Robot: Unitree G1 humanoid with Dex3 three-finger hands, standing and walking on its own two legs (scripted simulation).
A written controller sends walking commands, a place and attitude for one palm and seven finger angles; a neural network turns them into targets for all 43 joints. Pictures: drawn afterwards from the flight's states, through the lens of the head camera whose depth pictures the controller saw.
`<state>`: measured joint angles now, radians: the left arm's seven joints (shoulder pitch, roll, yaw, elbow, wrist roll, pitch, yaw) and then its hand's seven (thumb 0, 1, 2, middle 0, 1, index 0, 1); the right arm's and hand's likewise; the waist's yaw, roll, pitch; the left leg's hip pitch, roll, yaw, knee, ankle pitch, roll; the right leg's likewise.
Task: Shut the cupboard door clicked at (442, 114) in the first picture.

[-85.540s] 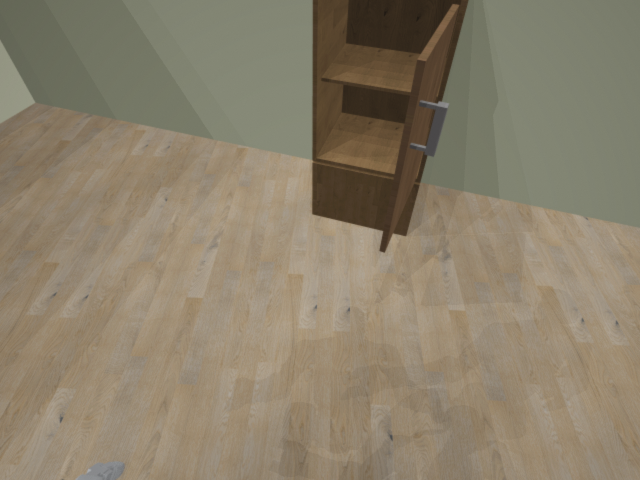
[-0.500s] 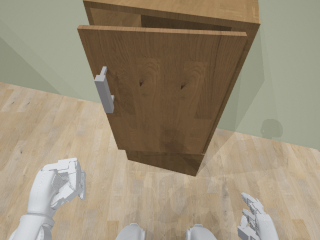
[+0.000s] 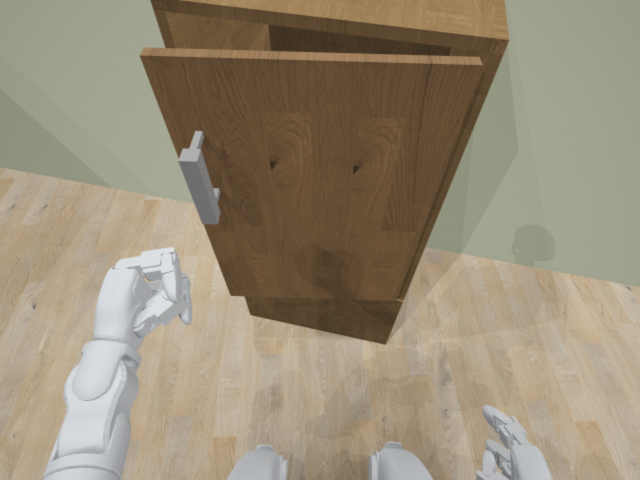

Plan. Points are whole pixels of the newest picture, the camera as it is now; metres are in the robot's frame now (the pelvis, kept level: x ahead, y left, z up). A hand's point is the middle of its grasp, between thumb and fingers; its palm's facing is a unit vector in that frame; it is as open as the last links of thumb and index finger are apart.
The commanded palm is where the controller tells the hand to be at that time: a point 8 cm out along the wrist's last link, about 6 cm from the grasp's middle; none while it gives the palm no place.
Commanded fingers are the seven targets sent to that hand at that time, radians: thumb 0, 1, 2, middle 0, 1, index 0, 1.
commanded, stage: bring the fist close to the handle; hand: left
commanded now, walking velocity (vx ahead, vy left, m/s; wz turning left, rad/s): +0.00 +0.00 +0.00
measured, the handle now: (204, 178) +0.51 +0.19 +0.06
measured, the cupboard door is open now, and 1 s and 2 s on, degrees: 11 11 0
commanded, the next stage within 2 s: push the door shut along its arc in 0.92 s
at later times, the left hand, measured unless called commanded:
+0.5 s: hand (206, 234) +0.40 +0.17 +0.06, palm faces +0.01 -1.00 -0.03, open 3.1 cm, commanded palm +0.39 +0.22 +0.06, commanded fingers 0.00 0.90 0.90 -1.30 -1.50 -1.30 -1.50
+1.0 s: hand (215, 230) +0.41 +0.16 +0.06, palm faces +0.01 -1.00 -0.03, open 3.1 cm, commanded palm +0.39 +0.21 +0.06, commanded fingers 0.00 0.90 0.90 -1.30 -1.50 -1.30 -1.50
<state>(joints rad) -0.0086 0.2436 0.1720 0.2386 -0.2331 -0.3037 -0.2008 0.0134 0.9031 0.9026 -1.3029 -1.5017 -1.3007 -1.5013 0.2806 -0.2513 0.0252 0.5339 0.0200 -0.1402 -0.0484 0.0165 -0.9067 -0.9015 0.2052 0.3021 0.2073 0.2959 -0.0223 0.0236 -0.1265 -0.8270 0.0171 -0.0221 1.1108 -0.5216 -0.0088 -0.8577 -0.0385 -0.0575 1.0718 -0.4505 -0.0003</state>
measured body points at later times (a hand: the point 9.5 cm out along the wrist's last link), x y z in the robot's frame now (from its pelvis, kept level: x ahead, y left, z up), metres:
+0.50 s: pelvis +0.00 +0.00 +0.00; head +0.08 +0.00 +0.44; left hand +0.40 +0.22 +0.07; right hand +0.11 -0.26 -0.11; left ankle +0.01 +0.12 -0.66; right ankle +0.04 -0.12 -0.66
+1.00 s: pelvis +0.00 +0.00 +0.00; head +0.08 -0.01 +0.44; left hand +0.41 +0.21 +0.07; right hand +0.09 -0.26 -0.11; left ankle +0.01 +0.12 -0.66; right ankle +0.04 -0.12 -0.66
